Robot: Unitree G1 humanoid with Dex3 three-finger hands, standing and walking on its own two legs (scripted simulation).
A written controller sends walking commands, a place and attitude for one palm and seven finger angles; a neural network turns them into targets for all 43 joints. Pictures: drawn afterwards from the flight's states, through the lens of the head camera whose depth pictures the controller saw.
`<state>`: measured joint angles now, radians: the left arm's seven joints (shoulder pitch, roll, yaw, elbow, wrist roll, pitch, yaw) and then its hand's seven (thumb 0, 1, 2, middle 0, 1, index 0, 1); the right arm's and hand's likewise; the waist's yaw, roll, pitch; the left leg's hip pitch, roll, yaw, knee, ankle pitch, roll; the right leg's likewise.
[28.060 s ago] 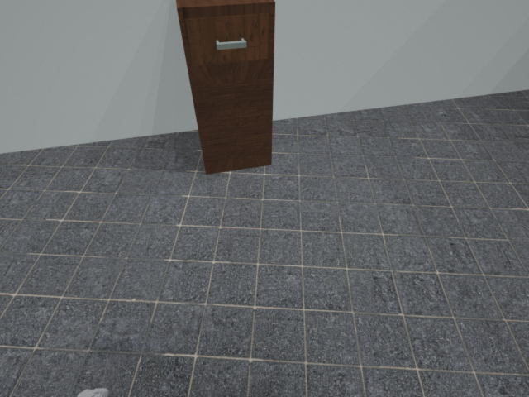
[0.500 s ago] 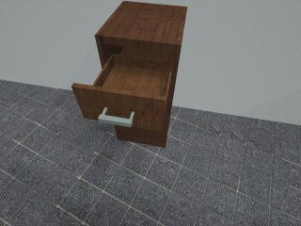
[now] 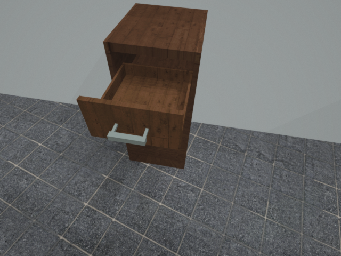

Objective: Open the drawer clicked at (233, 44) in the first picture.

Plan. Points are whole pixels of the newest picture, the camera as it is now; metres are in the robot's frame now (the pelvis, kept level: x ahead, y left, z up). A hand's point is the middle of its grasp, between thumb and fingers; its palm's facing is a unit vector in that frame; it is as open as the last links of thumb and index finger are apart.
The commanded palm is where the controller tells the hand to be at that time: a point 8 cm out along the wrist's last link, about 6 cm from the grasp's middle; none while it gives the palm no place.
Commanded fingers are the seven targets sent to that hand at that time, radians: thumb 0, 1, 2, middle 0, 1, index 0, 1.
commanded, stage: look to check the result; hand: left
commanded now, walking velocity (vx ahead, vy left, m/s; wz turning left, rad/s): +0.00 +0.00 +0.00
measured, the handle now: (129, 133) +0.48 +0.17 -0.05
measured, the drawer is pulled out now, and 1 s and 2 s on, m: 0.30 0.30 0.30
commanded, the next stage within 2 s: stand and wait in 0.46 s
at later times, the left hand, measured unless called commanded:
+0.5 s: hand out of the picture -0.01 +0.15 -0.18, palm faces +0.06 -0.99 -0.16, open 7.4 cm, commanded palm none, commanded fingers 0.00 0.90 0.90 -0.20 -0.30 -0.20 -0.30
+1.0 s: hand out of the picture +0.00 +0.14 -0.18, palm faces +0.07 -0.98 -0.17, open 7.4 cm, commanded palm none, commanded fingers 0.00 0.90 0.90 -0.20 -0.30 -0.20 -0.30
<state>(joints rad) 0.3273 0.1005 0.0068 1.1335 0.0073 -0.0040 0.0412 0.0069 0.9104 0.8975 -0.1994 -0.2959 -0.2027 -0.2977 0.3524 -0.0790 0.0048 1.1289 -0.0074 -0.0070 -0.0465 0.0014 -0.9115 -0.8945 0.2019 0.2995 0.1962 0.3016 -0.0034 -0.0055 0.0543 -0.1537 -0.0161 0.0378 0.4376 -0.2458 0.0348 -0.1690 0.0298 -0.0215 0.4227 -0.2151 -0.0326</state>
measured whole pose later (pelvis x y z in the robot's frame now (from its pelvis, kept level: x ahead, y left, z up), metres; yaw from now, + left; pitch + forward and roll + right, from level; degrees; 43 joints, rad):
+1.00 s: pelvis +0.02 -0.02 +0.00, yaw +1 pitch -2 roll +0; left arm 0.29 0.11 0.01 1.15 0.01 -0.01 0.04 0.01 0.91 0.90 -0.20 -0.30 -0.20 -0.30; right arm 0.32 -0.09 0.01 1.14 -0.01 0.00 -0.05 0.00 -0.91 -0.89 0.20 0.30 0.20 0.30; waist 0.00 0.01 0.08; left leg -0.12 0.00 0.02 0.41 -0.25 0.01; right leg -0.13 0.05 -0.04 0.40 -0.23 -0.06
